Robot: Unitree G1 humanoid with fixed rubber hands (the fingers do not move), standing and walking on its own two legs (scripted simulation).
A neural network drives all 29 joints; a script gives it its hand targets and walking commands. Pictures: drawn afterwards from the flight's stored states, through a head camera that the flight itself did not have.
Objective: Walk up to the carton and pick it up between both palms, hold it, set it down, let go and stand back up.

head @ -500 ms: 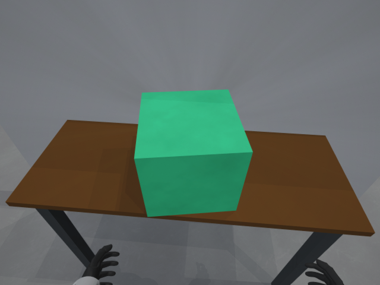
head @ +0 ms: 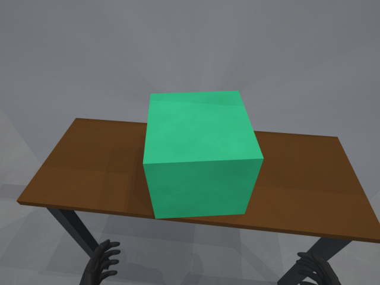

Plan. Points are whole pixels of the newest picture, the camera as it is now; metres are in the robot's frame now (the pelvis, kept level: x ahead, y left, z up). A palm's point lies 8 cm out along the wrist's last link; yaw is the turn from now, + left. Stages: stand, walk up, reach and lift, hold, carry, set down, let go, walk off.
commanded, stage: reach and lift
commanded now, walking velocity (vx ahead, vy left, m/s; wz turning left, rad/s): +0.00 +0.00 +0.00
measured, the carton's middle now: (197, 153) +0.45 +0.02 +0.02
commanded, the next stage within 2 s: none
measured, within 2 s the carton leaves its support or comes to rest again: neither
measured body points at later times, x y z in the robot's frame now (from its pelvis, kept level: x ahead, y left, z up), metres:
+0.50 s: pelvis +0.02 +0.00 +0.00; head +0.01 +0.00 +0.45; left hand +0.21 +0.23 +0.00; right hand +0.24 -0.22 +0.01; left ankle +0.00 +0.12 -0.75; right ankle +0.00 -0.12 -0.75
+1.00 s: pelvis +0.01 -0.01 +0.00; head +0.02 -0.01 +0.45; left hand +0.30 +0.23 +0.07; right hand +0.31 -0.21 +0.06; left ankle +0.00 +0.12 -0.75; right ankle +0.00 -0.12 -0.75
